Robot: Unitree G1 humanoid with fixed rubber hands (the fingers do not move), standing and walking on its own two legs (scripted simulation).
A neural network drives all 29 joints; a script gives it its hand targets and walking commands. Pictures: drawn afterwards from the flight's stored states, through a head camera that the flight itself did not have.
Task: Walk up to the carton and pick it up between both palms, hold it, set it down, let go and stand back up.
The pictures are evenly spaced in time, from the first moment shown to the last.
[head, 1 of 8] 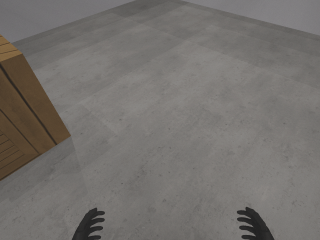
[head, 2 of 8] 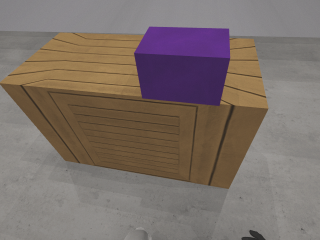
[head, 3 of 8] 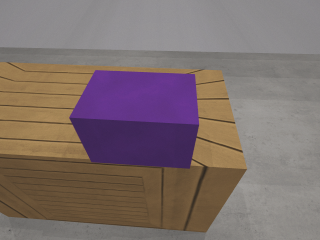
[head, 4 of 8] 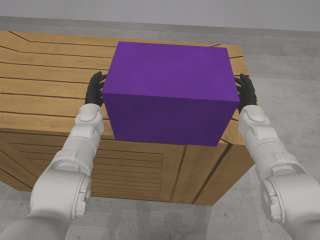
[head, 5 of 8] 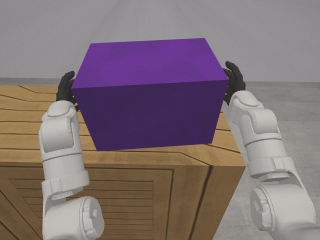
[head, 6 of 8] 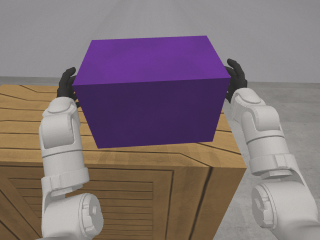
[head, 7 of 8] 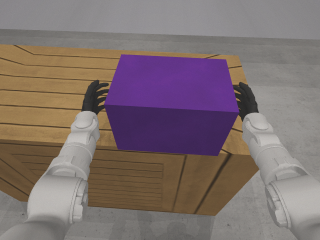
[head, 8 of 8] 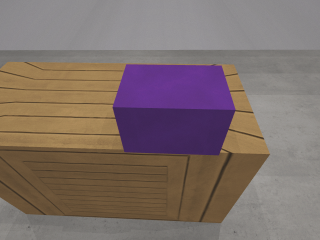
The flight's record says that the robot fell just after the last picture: no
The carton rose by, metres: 0.18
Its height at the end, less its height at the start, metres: +0.00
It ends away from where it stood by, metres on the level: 0.01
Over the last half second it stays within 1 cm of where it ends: yes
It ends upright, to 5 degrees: yes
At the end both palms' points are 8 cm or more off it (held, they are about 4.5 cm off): yes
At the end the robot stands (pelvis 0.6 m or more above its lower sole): yes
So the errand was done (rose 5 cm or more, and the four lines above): yes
